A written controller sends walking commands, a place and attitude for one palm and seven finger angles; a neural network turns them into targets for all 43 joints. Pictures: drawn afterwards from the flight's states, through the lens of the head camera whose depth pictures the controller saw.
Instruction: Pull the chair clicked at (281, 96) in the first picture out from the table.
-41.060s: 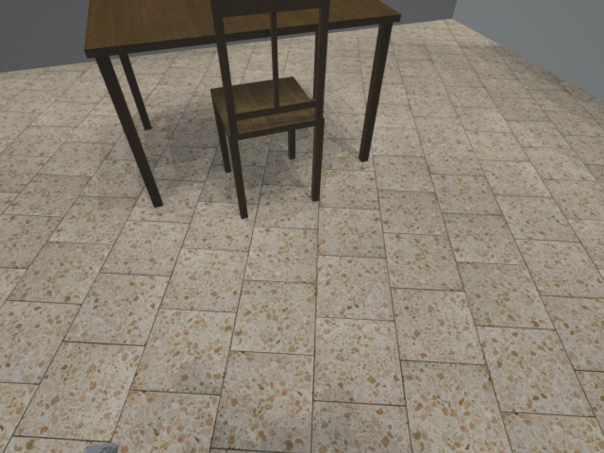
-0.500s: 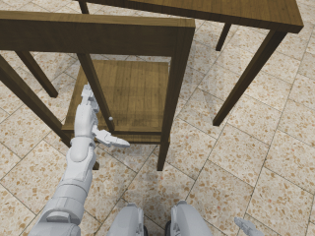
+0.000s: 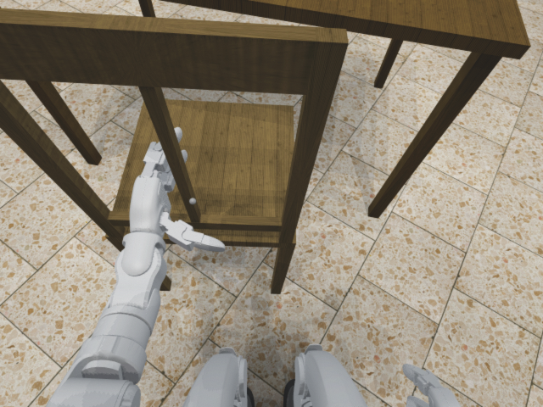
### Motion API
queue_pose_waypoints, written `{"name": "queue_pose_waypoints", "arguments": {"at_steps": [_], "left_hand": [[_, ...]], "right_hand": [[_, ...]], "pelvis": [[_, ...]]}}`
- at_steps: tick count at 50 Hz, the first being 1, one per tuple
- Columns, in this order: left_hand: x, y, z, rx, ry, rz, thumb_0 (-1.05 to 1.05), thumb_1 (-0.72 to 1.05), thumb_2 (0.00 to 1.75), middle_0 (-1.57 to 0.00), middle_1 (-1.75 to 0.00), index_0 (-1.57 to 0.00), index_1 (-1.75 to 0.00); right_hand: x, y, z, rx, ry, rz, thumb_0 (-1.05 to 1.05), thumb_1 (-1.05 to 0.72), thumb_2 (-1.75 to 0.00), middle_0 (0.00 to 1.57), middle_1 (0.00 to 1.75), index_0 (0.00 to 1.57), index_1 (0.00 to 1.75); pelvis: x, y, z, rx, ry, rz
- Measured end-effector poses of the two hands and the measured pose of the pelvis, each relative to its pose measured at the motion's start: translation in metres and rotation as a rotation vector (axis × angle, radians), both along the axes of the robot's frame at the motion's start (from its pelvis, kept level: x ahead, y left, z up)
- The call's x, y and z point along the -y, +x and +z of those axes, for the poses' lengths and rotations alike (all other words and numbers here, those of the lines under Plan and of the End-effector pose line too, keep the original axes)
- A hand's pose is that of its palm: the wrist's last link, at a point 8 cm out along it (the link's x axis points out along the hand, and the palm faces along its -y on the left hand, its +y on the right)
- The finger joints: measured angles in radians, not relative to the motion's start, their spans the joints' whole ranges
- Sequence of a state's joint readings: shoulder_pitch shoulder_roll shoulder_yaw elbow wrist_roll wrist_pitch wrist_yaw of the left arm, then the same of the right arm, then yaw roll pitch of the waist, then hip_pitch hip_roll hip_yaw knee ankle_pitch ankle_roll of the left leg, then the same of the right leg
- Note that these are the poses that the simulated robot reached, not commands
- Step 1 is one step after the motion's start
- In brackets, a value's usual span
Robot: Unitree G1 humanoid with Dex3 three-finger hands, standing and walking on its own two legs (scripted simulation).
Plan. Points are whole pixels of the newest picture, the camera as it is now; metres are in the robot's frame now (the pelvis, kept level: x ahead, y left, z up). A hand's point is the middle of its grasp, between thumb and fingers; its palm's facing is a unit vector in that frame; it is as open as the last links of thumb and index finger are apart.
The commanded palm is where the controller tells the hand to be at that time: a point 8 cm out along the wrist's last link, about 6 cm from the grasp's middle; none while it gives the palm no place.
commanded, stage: hook a spindle and tug to test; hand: left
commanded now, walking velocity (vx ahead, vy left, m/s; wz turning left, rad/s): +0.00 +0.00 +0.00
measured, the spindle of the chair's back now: (179, 169) +0.44 +0.14 +0.05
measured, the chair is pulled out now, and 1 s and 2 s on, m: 0.18 0.19 0.25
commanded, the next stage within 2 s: step backward, pulling the chair out in 1.24 s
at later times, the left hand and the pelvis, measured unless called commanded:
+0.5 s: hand (195, 199) +0.41 +0.12 +0.02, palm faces -0.01 -1.00 -0.02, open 7.7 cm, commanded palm +0.38 +0.16 +0.02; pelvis +0.00 +0.00 +0.00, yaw +0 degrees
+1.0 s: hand (196, 207) +0.39 +0.11 +0.02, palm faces -0.01 -1.00 -0.01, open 5.1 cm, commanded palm +0.36 +0.16 +0.02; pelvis +0.01 +0.00 +0.01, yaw +0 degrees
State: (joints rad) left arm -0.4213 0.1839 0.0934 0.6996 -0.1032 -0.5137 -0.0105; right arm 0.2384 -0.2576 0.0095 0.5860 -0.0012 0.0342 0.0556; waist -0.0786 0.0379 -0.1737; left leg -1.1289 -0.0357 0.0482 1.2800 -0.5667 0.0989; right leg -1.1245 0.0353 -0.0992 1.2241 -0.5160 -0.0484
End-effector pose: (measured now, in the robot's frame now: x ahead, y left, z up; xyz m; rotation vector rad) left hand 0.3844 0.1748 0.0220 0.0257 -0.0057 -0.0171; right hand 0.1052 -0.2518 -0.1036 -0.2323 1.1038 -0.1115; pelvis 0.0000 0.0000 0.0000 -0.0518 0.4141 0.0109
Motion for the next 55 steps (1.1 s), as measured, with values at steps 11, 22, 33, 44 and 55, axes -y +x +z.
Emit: {"name": "queue_pose_waypoints", "arguments": {"at_steps": [11,22,33,44,55], "left_hand": [[-0.001,-0.002,-0.001,-0.005,0.000,-0.001,-0.01,-0.37,0.36,-0.33,-0.93,-0.33,-0.93],[0.002,0.001,0.001,-0.005,-0.008,0.000,0.00,0.15,0.58,-0.47,-1.36,-0.46,-1.36],[0.005,0.002,0.001,0.000,-0.006,0.019,0.01,0.70,0.82,-0.46,-1.40,-0.45,-1.42],[0.006,-0.004,0.002,-0.023,-0.011,0.014,0.02,0.79,0.81,-0.42,-1.40,-0.42,-1.43],[0.008,-0.017,0.002,-0.018,-0.013,-0.001,0.02,0.79,0.82,-0.42,-1.40,-0.41,-1.44]], "right_hand": [[-0.004,-0.002,-0.001,-0.009,0.004,-0.001,0.01,-0.91,-0.89,0.20,0.29,0.20,0.30],[-0.004,-0.006,-0.001,-0.016,0.005,-0.012,0.01,-0.91,-0.89,0.20,0.29,0.20,0.30],[-0.003,-0.006,-0.003,-0.031,0.013,-0.010,0.01,-0.91,-0.89,0.20,0.29,0.20,0.30],[-0.002,0.005,0.003,-0.008,0.026,-0.019,0.01,-0.91,-0.89,0.20,0.29,0.20,0.30],[-0.001,0.028,0.007,0.029,0.027,0.004,0.01,-0.91,-0.89,0.20,0.29,0.20,0.30]], "pelvis": [[-0.002,0.000,0.000,0.001,-0.004,0.002],[-0.004,0.000,0.000,0.000,-0.006,0.000],[-0.002,0.002,0.000,-0.003,-0.004,0.001],[0.001,0.009,0.004,-0.002,0.003,-0.008],[0.003,0.017,0.006,-0.004,0.006,-0.008]]}}
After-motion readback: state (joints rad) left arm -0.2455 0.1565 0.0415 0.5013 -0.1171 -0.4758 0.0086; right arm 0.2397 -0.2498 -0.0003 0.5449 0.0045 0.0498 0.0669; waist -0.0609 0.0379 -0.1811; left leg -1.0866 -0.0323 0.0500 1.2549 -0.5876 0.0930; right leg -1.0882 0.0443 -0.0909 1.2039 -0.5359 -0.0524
